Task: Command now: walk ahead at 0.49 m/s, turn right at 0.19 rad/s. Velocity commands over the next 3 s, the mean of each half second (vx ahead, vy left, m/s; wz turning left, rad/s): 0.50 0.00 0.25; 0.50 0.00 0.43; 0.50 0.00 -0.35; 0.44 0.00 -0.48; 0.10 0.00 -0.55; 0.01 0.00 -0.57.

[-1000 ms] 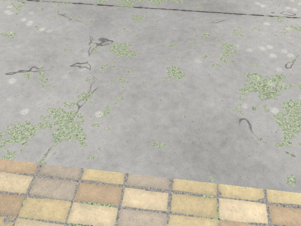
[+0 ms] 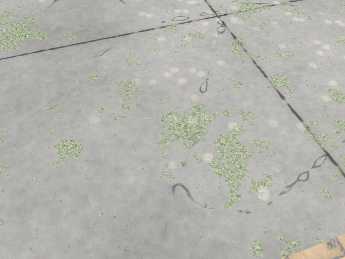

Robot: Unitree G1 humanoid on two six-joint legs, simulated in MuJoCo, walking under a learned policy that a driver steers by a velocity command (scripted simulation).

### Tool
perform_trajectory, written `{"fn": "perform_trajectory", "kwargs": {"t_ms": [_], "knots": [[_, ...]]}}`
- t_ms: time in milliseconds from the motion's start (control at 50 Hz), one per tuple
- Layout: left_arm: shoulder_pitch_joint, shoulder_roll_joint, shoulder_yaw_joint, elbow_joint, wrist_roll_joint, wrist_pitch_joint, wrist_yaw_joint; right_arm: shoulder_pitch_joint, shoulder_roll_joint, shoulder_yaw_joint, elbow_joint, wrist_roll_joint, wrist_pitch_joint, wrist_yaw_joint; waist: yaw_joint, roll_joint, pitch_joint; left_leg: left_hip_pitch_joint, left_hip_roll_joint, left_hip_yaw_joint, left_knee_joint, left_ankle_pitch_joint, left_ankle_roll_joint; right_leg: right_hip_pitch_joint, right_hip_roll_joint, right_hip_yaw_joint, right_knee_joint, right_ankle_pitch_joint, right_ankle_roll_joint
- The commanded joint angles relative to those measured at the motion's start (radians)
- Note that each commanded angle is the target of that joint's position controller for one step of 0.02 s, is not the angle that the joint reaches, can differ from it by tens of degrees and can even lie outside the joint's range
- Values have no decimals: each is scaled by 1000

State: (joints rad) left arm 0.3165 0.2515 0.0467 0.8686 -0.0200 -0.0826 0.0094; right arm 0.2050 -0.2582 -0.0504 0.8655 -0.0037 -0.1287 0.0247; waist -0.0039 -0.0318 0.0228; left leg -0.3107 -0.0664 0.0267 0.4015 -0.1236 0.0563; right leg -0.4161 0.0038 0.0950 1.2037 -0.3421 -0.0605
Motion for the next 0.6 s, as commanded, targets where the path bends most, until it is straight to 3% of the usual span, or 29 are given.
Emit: {"fn": "perform_trajectory", "kwargs": {"t_ms": [20,100,160,220,280,300,320,340,360,380,400,420,460,500,600], "knots": [[30,48,14,-67,5,-11,0,28,-67,-7,-29,-3,-10,4,19,94,-50,167,271,-314,-247,53,188,-183,-113,10,-46,59,4],[-126,28,-2,-137,28,-16,3,98,-128,-19,-4,16,1,-11,-8,77,0,118,259,-258,-289,111,208,-227,-124,-36,-311,175,45],[-233,29,-9,-160,19,-27,-6,138,-153,-23,3,26,15,-20,-37,91,10,86,217,-200,-268,117,169,-137,-74,-62,-533,332,67],[-318,50,-7,-186,5,-36,-17,207,-155,-22,24,35,27,-23,-63,109,11,111,236,-232,-223,79,155,-72,-39,-62,-632,374,79],[-314,100,11,-199,1,-49,-24,202,-167,-26,20,37,42,-31,-26,129,1,159,267,-302,-147,13,123,19,-30,-45,-722,310,56],[-260,117,21,-184,3,-52,-22,193,-165,-26,16,35,47,-34,9,130,-18,153,251,-301,-92,30,106,101,-25,-53,-750,280,42],[-146,154,40,-155,8,-54,-14,184,-142,-18,5,29,48,-35,62,119,-78,109,202,-275,33,84,79,264,-43,-45,-766,254,14],[29,224,61,-134,23,-55,-4,158,-79,3,-28,10,45,-32,140,15,-213,-38,122,-203,335,-42,38,515,-219,115,-762,214,-50],[107,308,80,-116,34,-39,-6,277,22,31,-61,23,27,-34,92,-283,-331,-369,6,-87,655,-421,-10,794,-448,501,-835,130,-189],[108,221,64,-113,31,-38,-12,287,-68,11,-48,50,22,-35,99,-244,-315,-491,58,-162,835,-442,-13,756,-455,642,-897,-29,-218],[47,146,43,-126,22,-42,-13,209,-134,-9,-57,56,27,-36,96,-135,-190,-520,100,-175,878,-349,-7,637,-414,483,-907,-4,-174],[-27,112,31,-133,22,-42,-17,167,-129,-14,-61,48,36,-38,67,-72,-128,-479,137,-157,860,-262,-14,516,-359,340,-930,85,-141],[-107,71,20,-126,26,-41,-23,138,-96,-22,-75,34,58,-34,19,-81,-43,-413,182,-148,785,-170,-24,360,-283,161,-999,204,-110],[-106,82,28,-107,29,-49,-22,131,-58,-18,-91,34,76,-25,2,-74,-26,-380,191,-130,768,-118,-32,304,-263,61,-1038,316,-115],[-71,133,48,-65,31,-48,-7,27,-46,-17,-155,28,86,-11,10,-24,3,-441,189,-134,575,63,-45,330,-269,-95,-1065,445,-125]]}}
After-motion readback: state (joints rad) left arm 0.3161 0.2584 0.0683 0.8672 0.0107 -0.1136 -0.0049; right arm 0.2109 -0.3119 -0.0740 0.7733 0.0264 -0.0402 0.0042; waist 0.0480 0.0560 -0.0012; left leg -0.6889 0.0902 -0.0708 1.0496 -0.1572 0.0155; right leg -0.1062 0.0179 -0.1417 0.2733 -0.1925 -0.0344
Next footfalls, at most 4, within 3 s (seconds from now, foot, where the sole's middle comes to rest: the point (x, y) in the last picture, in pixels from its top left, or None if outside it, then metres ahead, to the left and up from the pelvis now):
0.34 right None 0.34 -0.15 -0.77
0.86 left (131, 241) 0.54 0.18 -0.77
1.44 right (157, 161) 0.91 0.09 -0.77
1.92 left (115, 117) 1.18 0.31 -0.77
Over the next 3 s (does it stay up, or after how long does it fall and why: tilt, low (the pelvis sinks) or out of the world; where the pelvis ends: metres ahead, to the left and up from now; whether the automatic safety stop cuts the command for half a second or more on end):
stays up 1.13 0.20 0.00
